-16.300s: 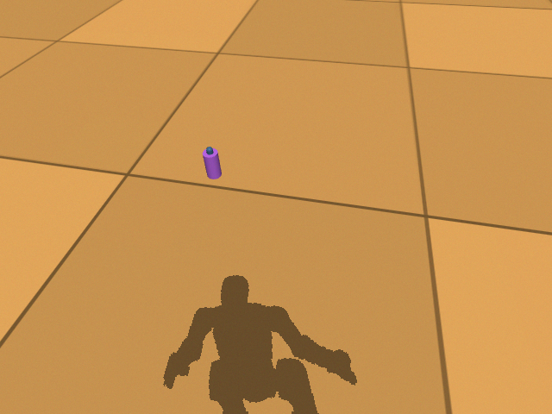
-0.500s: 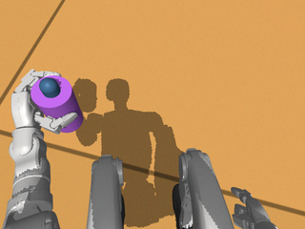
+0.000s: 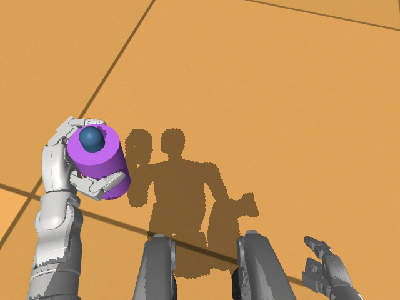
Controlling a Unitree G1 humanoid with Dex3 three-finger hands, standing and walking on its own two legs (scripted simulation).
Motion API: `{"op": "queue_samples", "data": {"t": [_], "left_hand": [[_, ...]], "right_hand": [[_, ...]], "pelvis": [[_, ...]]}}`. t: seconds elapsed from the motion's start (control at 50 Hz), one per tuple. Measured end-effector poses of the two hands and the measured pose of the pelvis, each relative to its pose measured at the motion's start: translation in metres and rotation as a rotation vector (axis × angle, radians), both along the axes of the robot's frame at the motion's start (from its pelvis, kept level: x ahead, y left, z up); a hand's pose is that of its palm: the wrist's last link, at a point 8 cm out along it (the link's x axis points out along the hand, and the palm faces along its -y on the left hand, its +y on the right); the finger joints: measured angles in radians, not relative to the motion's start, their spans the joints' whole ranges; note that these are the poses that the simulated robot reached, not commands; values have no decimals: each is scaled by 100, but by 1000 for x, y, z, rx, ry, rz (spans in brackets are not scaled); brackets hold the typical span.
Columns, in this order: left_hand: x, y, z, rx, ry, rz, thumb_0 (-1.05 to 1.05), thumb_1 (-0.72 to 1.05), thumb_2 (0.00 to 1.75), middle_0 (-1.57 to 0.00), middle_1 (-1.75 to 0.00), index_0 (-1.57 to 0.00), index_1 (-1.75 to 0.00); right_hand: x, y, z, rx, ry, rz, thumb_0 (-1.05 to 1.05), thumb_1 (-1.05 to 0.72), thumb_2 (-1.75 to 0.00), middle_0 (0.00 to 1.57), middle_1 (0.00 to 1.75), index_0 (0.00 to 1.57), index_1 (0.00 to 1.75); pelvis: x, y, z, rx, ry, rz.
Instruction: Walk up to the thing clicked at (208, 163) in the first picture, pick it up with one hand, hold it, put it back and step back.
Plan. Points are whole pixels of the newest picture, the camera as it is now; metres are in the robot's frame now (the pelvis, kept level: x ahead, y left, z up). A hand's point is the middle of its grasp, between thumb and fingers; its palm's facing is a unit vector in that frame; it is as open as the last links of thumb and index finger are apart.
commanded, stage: lift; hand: left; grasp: from the side
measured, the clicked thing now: (102, 161) +0.38 +0.20 +0.03
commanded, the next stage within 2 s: hold in 1.22 s
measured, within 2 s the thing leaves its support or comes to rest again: neither
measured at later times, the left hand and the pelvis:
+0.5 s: hand (79, 129) +0.37 +0.19 +0.15, palm faces +0.13 -0.99 -0.02, open 11.2 cm; pelvis +0.03 +0.00 +0.10, yaw +1 degrees
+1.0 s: hand (72, 104) +0.38 +0.18 +0.19, palm faces +0.14 -0.99 +0.01, open 11.2 cm; pelvis +0.05 +0.00 +0.14, yaw +1 degrees
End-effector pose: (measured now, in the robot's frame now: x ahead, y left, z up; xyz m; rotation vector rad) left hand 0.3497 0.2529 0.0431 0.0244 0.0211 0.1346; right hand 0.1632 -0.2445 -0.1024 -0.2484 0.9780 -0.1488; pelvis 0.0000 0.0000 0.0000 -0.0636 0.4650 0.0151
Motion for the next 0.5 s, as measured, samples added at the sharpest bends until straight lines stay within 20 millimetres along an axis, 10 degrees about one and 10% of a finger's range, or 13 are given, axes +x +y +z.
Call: {"op": "queue_samples", "data": {"t": [0.24,0.5], "left_hand": [[-5,-7,59,-15,25,2,2,-56,112,-69,-103,-68,-98],[-5,-13,105,-3,8,-1,2,-56,112,-69,-103,-67,-99]], "right_hand": [[8,-4,74,-16,-59,-2,1,-91,-90,20,30,20,30],[1,3,109,8,-42,-2,1,-91,-90,20,30,20,30]], "pelvis": [[16,-1,61,8,-95,10],[27,0,102,19,-172,12]]}}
